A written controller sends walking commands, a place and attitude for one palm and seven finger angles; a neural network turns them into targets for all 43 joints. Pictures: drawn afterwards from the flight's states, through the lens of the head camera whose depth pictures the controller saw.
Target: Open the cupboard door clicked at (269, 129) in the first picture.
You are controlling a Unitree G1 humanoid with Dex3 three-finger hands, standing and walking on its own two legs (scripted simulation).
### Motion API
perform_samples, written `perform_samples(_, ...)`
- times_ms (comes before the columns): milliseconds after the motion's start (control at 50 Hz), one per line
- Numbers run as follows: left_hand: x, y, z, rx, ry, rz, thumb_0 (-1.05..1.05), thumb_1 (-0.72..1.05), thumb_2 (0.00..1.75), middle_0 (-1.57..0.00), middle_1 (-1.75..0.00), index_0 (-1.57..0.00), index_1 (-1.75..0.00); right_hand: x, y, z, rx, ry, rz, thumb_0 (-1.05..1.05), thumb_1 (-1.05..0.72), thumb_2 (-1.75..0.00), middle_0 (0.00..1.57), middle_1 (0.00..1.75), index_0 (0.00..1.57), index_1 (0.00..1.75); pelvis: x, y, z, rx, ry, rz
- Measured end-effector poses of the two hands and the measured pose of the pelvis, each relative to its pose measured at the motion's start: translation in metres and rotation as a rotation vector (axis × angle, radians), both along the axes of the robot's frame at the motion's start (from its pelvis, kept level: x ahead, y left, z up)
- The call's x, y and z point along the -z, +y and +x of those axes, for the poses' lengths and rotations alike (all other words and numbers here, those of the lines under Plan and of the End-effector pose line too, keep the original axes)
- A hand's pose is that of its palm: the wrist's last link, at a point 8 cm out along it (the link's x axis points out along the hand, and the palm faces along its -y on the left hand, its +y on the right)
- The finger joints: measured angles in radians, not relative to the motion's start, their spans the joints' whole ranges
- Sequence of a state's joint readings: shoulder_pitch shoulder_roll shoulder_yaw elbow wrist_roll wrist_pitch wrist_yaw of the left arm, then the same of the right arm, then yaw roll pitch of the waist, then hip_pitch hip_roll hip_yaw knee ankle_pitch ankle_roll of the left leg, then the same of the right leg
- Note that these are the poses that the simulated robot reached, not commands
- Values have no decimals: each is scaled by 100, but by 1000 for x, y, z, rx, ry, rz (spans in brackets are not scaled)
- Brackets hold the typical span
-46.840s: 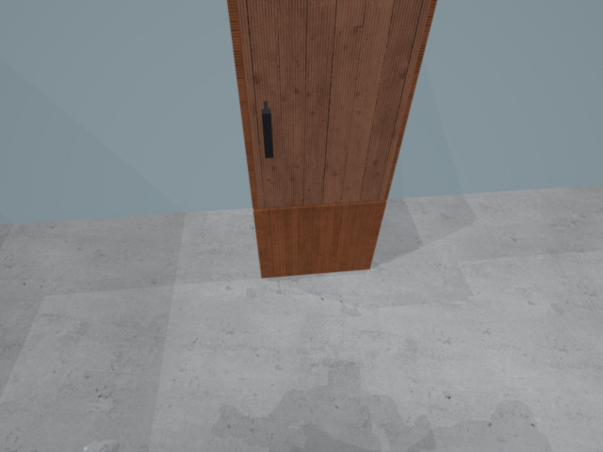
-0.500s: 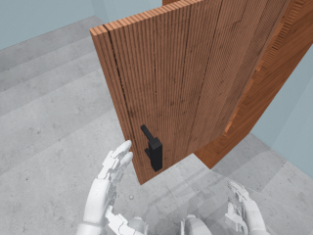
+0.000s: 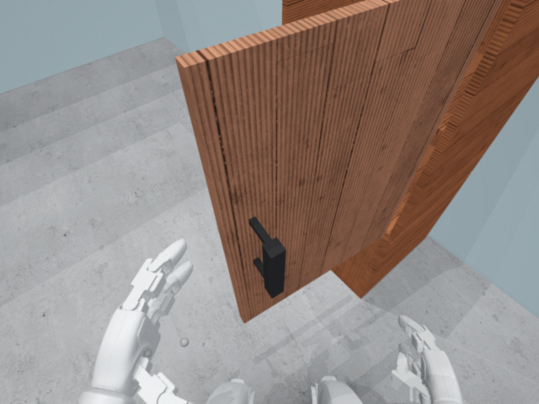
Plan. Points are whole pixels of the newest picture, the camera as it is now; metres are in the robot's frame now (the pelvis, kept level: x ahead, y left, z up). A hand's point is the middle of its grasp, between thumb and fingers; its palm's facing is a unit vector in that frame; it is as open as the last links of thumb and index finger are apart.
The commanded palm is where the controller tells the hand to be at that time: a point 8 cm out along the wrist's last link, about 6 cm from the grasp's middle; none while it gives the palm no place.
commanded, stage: draw the hand back to the body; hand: left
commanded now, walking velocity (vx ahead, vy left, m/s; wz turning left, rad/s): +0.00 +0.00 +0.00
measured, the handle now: (265, 258) +0.31 +0.03 +0.06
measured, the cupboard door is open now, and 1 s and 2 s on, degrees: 82 82 82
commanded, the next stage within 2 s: step back with the hand held close in 1.40 s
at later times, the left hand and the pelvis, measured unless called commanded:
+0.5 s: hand (80, 317) +0.19 +0.20 +0.15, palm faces +0.13 -0.95 -0.30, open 15.1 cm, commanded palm +0.15 +0.25 +0.19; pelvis +0.02 +0.02 +0.06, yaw +0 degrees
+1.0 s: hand out of the picture +0.22 +0.27 +0.26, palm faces +0.41 -0.82 -0.40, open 9.3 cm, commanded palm +0.17 +0.32 +0.27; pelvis +0.03 +0.02 +0.09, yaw -1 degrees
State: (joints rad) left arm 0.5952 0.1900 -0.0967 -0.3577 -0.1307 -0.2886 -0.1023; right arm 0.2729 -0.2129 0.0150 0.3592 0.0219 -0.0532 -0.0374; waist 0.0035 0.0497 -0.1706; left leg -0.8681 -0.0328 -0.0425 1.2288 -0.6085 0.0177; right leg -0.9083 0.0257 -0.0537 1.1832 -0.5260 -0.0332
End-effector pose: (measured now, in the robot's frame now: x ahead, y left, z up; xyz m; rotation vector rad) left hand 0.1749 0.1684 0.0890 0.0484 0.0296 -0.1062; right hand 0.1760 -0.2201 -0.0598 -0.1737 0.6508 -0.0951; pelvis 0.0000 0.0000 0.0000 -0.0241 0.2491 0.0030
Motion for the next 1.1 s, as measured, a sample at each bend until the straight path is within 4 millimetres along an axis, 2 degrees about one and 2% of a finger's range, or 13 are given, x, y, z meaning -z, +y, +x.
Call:
perform_samples(140,-25,19,-4,-7,10,0,-1,-50,30,-15,-30,-16,-30,-24,8,-2,6,-25,0,1,-90,-90,21,30,21,30,-19,6,5,-4,-42,-8)
perform_samples(340,-53,50,-8,-20,-22,21,-1,-47,32,-15,-30,-16,-30,-49,11,7,13,-80,-24,1,-90,-90,21,30,21,30,-34,16,12,-5,-92,-20)
perform_samples(400,-65,62,-8,-100,2,147,-1,-42,34,-16,-30,-16,-30,-56,14,9,24,-78,-37,1,-90,-90,21,30,21,30,-41,18,15,5,-115,-17)
perform_samples(520,-85,83,-11,-269,44,268,-1,-25,41,-16,-30,-17,-30,-66,26,10,23,-66,-32,1,-90,-90,21,30,21,30,-58,24,21,5,-164,-16)
perform_samples(720,-127,112,-5,-385,-52,341,0,8,55,-18,-30,-18,-30,-75,38,11,-22,-47,-24,1,-90,-90,21,30,21,30,-79,28,25,6,-244,-8)
perform_samples(1100,-201,148,3,-538,-283,435,1,72,83,-20,-30,-21,-30,-90,18,22,-29,-40,-41,1,-90,-90,21,30,21,30,-97,19,27,21,-312,3)
